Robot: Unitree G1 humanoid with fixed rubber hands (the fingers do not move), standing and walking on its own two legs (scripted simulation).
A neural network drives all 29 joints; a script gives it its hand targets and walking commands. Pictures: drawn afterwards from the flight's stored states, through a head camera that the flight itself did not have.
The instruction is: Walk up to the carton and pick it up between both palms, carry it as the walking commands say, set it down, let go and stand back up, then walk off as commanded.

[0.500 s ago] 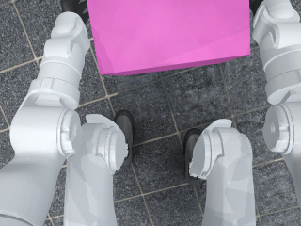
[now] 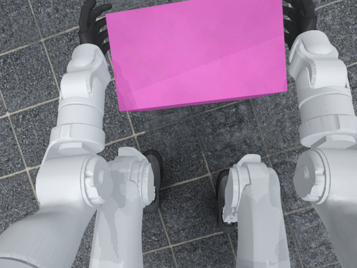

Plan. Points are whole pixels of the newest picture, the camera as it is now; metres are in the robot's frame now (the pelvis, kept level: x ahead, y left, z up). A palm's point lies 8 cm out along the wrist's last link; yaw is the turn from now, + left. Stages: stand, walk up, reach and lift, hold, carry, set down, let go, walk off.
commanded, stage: reach and lift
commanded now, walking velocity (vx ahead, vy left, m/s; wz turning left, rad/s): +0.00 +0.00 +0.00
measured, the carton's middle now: (195, 65) +0.50 +0.01 -0.18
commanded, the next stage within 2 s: none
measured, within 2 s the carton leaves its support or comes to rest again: neither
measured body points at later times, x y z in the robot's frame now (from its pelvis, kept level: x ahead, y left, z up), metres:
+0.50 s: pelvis +0.00 +0.01 +0.06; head +0.30 +0.00 +0.39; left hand +0.50 +0.21 -0.04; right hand +0.54 -0.17 -0.04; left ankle +0.14 +0.14 -0.38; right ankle +0.09 -0.12 -0.38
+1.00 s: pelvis +0.02 +0.00 +0.12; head +0.28 +0.00 +0.48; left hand +0.49 +0.21 +0.04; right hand +0.53 -0.17 +0.04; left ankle +0.14 +0.14 -0.38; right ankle +0.09 -0.12 -0.38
